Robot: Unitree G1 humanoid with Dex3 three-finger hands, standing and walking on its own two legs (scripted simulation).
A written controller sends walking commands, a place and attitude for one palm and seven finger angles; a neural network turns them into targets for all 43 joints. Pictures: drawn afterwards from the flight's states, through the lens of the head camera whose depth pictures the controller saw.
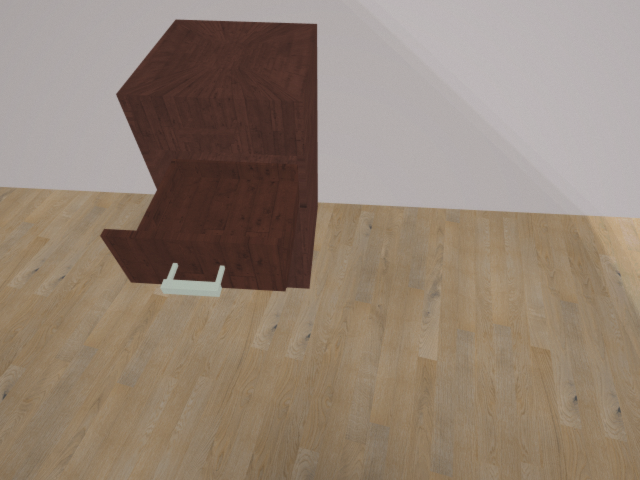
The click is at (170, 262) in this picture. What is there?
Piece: drawer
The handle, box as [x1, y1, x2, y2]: [160, 263, 224, 296]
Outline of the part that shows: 160,287 163,293 219,296 221,289 220,281 224,270 224,266 220,265 216,280 214,282 173,280 172,279 177,267 177,264 173,263 167,278 163,279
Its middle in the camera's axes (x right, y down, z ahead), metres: -0.29 +0.09 +0.87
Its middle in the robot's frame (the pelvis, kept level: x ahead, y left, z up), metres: +0.55 +0.31 -0.24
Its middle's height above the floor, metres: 0.53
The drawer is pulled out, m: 0.30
